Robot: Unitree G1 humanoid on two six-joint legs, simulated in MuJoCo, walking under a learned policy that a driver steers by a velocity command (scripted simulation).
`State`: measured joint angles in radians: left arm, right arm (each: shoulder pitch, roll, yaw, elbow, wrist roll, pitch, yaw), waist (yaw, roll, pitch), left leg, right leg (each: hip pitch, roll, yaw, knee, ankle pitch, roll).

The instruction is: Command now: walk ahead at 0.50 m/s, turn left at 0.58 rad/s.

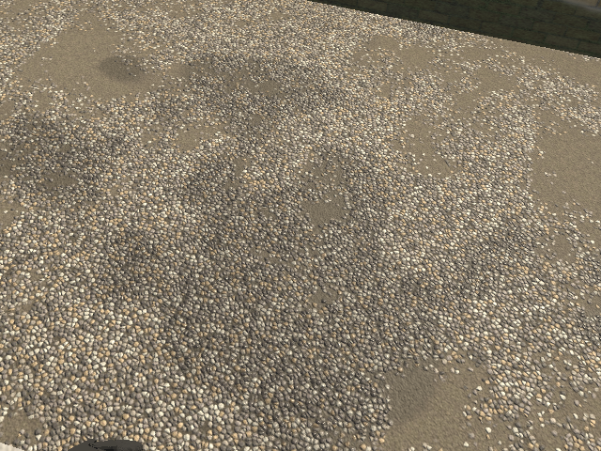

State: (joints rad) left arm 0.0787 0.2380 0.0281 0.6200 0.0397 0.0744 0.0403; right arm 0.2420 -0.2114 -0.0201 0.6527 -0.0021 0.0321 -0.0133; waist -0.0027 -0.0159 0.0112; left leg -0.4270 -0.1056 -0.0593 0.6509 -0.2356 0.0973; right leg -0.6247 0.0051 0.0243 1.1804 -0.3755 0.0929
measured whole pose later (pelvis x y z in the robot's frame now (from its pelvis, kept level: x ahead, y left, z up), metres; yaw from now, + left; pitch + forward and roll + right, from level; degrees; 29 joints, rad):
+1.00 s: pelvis +0.06 +0.06 +0.01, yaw +25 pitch +0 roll +0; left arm 0.30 0.16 -0.02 0.67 0.00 0.02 0.02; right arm 0.15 -0.24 -0.03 0.68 0.00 0.07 -0.02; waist 0.01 0.04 -0.06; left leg -0.46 -0.13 -0.11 0.75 -0.29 0.01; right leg -0.21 0.04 -0.04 0.52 -0.31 -0.06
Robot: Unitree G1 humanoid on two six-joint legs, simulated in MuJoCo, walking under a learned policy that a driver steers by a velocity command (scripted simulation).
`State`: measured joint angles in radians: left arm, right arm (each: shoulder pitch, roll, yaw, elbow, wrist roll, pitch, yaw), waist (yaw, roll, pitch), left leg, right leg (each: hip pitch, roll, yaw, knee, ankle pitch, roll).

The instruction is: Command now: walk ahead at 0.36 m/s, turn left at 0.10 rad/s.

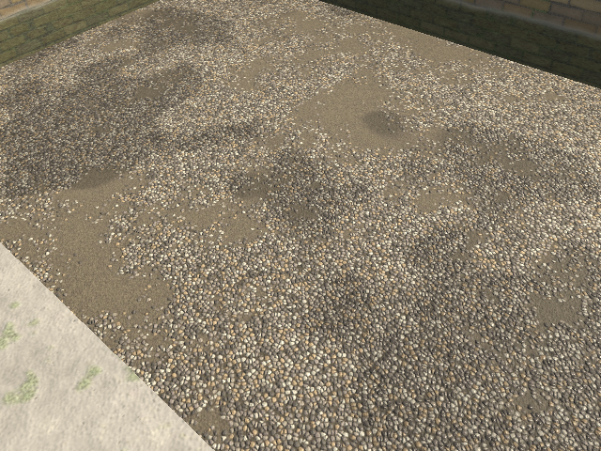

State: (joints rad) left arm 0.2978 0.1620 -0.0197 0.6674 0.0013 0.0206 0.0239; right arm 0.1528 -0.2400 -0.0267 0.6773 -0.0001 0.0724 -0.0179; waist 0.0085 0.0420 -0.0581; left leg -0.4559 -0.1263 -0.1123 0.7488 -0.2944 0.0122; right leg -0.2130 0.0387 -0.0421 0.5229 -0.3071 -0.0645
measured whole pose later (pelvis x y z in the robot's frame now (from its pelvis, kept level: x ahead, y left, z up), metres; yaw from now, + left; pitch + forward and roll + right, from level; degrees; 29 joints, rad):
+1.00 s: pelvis +0.11 +0.12 -0.02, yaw -28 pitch +0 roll +0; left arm 0.15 0.24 0.01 0.56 -0.01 0.09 -0.03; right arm 0.06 -0.21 0.01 0.59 -0.02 0.05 -0.04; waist 0.04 0.01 0.01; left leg -0.40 0.00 -0.03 0.65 -0.25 -0.02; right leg -0.39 0.13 0.22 0.70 -0.33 -0.03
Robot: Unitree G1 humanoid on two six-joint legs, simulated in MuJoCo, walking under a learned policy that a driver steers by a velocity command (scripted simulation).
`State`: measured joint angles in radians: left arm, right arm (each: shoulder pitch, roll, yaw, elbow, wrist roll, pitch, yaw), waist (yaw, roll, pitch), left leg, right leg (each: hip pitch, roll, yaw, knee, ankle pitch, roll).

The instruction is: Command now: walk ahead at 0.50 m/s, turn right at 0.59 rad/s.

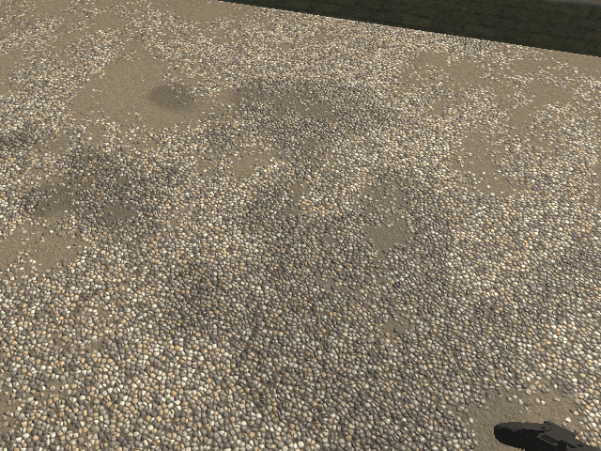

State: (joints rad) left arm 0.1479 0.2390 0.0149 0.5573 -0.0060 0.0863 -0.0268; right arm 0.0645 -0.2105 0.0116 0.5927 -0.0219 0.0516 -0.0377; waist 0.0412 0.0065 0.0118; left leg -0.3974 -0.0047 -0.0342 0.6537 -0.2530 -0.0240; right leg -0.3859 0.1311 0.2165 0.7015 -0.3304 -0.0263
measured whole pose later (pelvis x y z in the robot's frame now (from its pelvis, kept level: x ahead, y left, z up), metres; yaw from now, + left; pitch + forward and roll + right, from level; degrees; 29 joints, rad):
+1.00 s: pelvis +0.02 -0.01 +0.01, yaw -30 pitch -1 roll +1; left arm 0.08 0.19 -0.05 0.58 0.00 0.07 -0.01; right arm 0.19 -0.19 0.05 0.58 -0.03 0.02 0.02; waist -0.02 0.00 -0.02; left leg -0.25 0.04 0.11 0.62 -0.36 -0.01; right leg -0.31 0.08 0.10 0.65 -0.33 -0.05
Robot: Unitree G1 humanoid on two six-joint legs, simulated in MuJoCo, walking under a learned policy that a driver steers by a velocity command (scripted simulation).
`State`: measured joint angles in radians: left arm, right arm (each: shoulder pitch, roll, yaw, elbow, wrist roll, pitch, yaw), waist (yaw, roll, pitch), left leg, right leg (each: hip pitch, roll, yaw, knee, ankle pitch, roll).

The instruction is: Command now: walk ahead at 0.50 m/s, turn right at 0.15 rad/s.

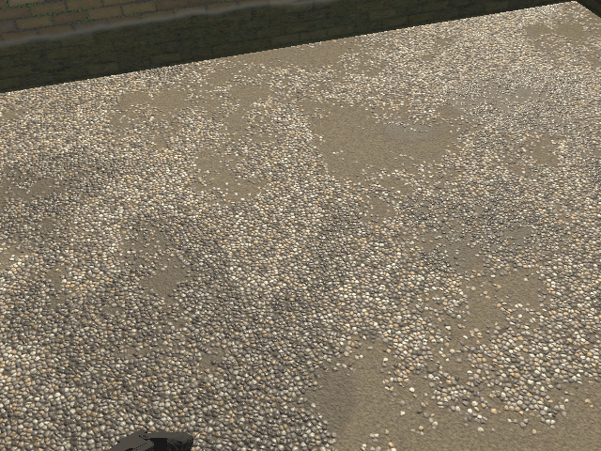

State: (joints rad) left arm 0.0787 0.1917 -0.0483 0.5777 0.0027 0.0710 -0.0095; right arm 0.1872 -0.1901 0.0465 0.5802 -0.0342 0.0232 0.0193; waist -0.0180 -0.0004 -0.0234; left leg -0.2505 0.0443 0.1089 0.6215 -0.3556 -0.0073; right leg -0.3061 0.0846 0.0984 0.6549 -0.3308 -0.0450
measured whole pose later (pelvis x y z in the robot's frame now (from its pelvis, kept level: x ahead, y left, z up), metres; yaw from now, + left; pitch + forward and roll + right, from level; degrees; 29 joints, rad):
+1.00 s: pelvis +0.03 +0.00 +0.00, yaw +0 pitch -1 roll +0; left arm 0.08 0.16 -0.06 0.59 0.01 0.05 0.00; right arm 0.18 -0.16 0.04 0.61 -0.03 0.08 -0.02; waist 0.02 0.00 -0.01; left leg -0.22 0.05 0.10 0.66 -0.42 -0.01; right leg -0.27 0.08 0.05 0.67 -0.38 -0.05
